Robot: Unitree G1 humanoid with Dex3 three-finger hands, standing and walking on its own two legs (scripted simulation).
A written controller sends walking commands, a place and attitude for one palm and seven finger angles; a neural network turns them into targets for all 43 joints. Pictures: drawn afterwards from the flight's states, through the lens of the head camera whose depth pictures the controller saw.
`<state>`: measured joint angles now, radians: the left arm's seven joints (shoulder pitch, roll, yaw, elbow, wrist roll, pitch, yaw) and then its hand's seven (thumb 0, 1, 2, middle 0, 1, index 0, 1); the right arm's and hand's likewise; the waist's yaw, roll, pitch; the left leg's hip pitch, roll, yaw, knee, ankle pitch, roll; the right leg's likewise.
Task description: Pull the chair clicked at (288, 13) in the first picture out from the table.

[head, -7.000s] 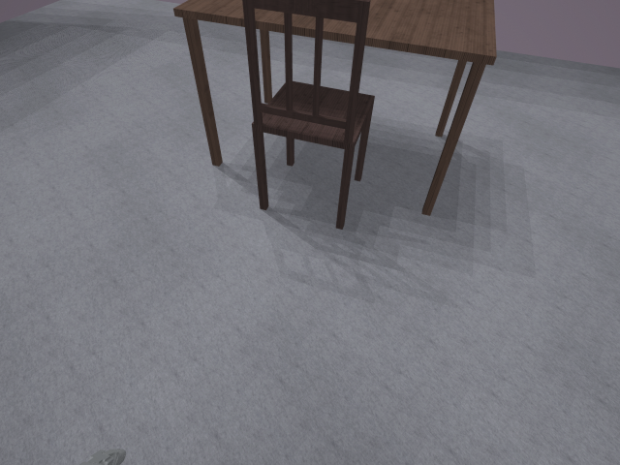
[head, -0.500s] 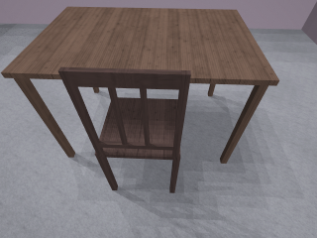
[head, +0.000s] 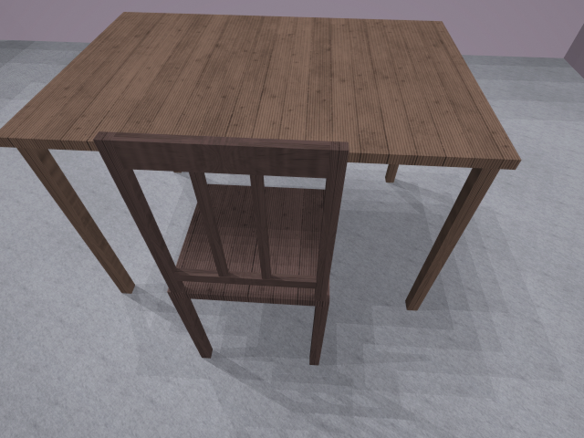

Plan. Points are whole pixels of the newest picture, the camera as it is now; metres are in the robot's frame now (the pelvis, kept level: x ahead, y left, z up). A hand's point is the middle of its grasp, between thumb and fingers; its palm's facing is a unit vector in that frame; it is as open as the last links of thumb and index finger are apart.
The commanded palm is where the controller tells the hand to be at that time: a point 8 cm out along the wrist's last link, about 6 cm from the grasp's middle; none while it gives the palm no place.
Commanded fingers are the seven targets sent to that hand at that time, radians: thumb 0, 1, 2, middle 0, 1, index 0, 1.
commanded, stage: come to a stop and stand still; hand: left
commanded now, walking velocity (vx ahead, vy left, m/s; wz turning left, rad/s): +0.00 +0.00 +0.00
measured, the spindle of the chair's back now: (212, 230) +0.49 +0.19 -0.07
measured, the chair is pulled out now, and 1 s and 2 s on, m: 0.00 0.00 0.00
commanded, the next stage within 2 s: look again from close up in 0.16 s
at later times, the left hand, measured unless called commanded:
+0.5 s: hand out of the picture -0.01 +0.21 -0.19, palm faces -0.01 -0.98 -0.20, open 7.4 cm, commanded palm none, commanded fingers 0.00 0.90 0.90 -0.20 -0.30 -0.20 -0.30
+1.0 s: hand out of the picture -0.04 +0.25 -0.18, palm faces -0.02 -0.98 -0.18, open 7.4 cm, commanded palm none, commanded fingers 0.00 0.90 0.90 -0.20 -0.30 -0.20 -0.30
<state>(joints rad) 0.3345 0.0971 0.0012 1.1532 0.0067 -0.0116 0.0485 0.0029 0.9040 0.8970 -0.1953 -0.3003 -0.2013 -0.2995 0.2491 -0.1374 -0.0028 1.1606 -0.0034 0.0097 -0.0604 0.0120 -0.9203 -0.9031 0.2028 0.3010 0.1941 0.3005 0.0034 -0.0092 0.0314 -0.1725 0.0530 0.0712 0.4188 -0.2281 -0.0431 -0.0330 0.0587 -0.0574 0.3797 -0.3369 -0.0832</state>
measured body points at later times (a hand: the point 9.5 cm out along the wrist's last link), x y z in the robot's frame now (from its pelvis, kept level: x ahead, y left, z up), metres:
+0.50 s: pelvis +0.00 +0.04 -0.01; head +0.01 +0.04 +0.44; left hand -0.01 +0.26 -0.17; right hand +0.02 -0.19 -0.16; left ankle -0.01 +0.13 -0.74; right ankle -0.08 -0.05 -0.74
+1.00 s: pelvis -0.02 +0.08 +0.00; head +0.00 +0.09 +0.45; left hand -0.04 +0.30 -0.16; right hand -0.02 -0.15 -0.16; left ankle -0.01 +0.13 -0.74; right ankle -0.08 -0.05 -0.74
